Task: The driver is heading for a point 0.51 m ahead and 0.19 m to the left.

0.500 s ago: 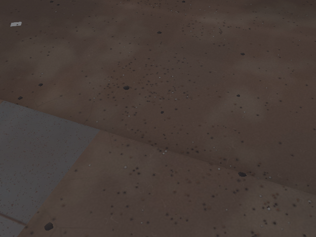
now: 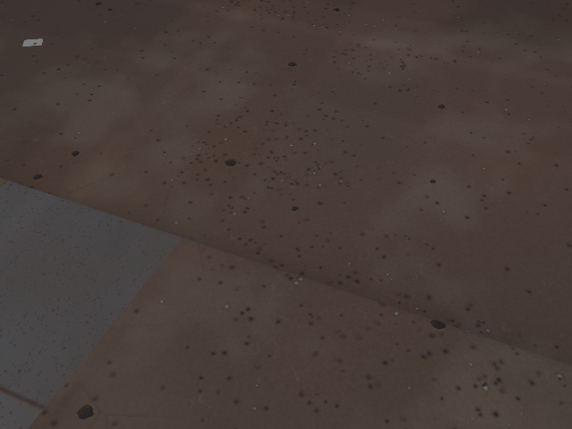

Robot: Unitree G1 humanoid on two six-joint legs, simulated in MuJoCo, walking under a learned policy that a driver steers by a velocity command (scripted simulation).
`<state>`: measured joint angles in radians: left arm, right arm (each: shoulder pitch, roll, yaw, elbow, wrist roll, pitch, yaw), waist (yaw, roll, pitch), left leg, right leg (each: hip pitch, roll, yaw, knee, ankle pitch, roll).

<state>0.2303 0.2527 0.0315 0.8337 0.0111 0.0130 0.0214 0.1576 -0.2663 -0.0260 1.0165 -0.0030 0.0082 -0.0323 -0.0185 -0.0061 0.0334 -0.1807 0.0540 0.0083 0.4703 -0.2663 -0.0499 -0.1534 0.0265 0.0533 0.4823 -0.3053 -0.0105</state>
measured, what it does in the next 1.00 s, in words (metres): walks ahead: right foot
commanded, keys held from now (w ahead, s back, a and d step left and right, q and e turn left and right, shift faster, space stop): shift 0.20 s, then w+shift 0.60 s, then w+q+shift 0.10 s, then shift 0.10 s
